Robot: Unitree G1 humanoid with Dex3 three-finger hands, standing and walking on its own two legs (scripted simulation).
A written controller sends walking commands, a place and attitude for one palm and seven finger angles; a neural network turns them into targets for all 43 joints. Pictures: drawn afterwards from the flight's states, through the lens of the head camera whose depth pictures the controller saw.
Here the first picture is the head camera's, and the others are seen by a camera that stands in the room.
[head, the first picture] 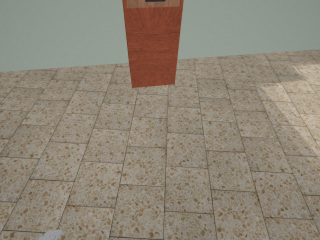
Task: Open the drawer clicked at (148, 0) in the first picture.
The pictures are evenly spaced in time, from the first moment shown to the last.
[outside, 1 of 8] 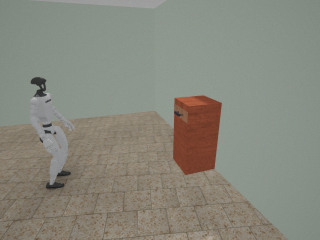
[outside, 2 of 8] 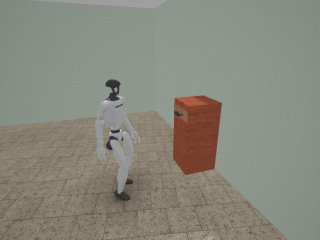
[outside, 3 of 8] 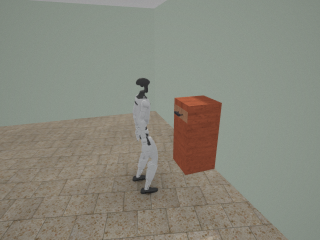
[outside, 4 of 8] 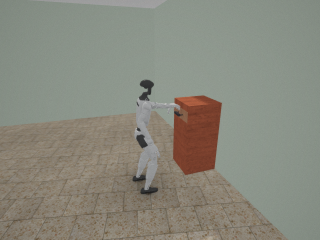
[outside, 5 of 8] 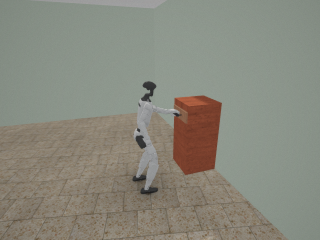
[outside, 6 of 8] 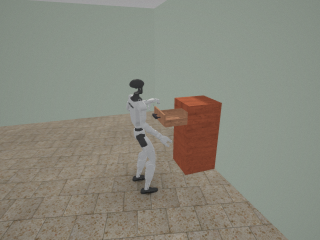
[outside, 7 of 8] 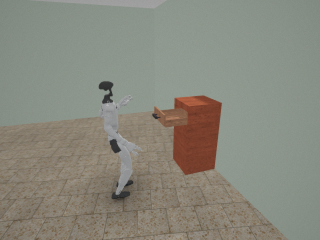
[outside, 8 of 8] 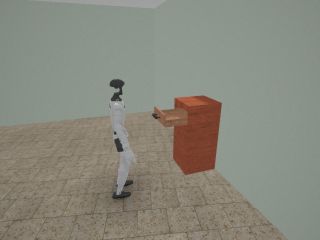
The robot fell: no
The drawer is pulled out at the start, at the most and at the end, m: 0.00 0.30 0.30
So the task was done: yes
